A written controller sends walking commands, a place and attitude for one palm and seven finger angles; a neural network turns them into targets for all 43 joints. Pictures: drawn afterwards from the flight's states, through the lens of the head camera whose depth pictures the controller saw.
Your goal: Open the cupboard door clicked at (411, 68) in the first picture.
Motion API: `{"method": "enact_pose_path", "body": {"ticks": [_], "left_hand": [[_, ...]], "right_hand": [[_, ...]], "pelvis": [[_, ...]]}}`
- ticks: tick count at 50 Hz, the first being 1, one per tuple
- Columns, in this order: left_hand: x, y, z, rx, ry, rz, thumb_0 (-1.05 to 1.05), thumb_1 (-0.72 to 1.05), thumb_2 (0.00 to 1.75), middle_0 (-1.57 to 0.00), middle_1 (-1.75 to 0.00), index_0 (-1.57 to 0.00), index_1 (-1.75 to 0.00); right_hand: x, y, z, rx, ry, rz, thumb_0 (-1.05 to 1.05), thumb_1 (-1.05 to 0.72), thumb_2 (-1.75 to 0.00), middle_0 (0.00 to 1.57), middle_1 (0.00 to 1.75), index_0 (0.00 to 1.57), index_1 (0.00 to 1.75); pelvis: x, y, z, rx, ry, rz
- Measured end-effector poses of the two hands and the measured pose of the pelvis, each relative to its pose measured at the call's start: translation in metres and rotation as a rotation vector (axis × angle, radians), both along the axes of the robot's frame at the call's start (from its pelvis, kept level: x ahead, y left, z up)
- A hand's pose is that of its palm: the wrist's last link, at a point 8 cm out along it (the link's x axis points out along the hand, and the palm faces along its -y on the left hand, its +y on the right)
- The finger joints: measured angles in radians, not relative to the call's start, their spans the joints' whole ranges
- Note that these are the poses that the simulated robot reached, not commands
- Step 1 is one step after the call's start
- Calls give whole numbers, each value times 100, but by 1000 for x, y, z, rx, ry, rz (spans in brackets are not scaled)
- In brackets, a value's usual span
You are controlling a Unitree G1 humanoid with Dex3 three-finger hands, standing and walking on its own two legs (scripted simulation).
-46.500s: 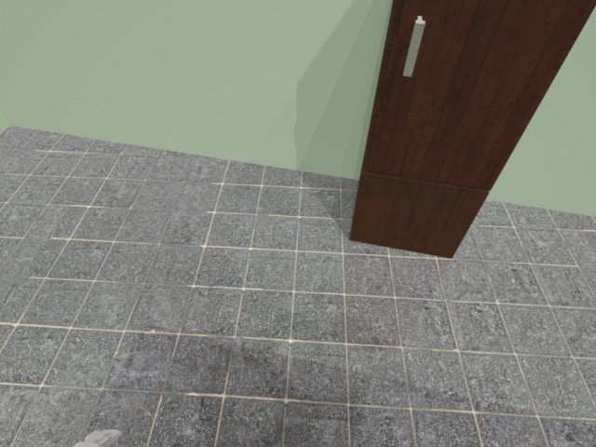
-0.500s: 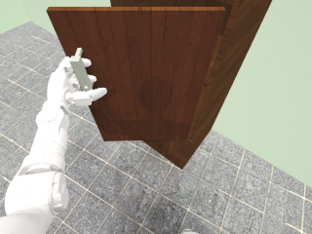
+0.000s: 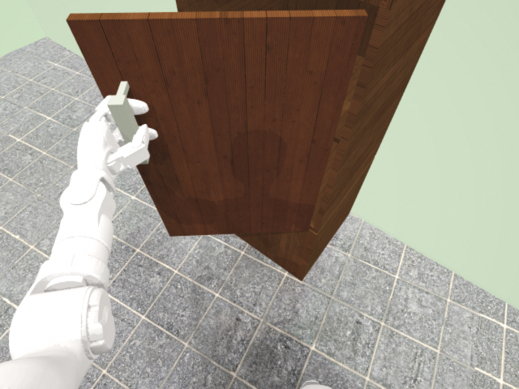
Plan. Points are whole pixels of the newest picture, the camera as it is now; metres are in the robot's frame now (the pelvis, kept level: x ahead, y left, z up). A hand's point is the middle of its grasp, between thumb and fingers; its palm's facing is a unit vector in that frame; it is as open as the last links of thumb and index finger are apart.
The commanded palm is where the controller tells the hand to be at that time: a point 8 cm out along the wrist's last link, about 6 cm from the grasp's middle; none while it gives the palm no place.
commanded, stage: pull the door open along its arc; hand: left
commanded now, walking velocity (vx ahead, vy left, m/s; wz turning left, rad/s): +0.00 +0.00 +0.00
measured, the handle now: (133, 124) +0.51 +0.20 +0.11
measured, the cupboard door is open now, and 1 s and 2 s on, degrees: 40 79 73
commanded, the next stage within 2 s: open thumb and fingers to let go in 0.90 s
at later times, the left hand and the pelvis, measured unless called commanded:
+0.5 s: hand (161, 216) +0.32 +0.13 +0.12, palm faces +0.21 -0.97 +0.08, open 6.2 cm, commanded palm +0.25 +0.19 +0.12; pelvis +0.02 +0.00 +0.01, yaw -1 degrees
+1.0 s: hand (207, 268) +0.25 +0.06 +0.12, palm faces +0.35 -0.94 -0.01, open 6.4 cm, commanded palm +0.21 +0.10 +0.12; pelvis +0.03 -0.03 +0.01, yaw +2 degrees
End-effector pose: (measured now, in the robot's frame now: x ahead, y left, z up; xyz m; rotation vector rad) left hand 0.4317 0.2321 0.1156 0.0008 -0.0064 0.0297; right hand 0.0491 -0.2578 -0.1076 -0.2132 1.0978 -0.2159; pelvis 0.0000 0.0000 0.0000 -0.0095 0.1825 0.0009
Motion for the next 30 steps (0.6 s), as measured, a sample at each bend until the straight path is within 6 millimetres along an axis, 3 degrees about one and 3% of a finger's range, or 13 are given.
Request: {"method": "enact_pose_path", "body": {"ticks": [7,14,18,25,30], "left_hand": [[-9,-1,-1,0,-8,-3,1,73,79,-35,-135,-34,-135],[-43,-7,-2,-8,-36,-24,1,72,75,-35,-135,-34,-135],[-76,-18,-2,-13,-46,-29,1,72,74,-35,-135,-32,-133],[-139,-57,-1,-81,-34,185,3,69,74,-34,-135,-34,-128],[-174,-84,4,-69,13,280,4,66,73,-33,-131,-35,-130]], "right_hand": [[6,-3,3,7,-26,-11,1,-90,-90,20,30,21,30],[31,1,9,35,-106,-1,1,-90,-90,20,30,21,30],[59,7,16,55,-192,26,1,-90,-90,20,30,20,30],[126,31,34,107,-338,136,1,-91,-90,20,30,20,30],[166,50,49,134,-406,203,1,-91,-90,20,30,20,30]], "pelvis": [[3,-2,2,2,-8,-12],[9,-2,6,5,-38,-23],[13,-2,9,6,-64,-25],[16,-4,12,10,-108,-11],[19,-9,13,10,-138,1]]}}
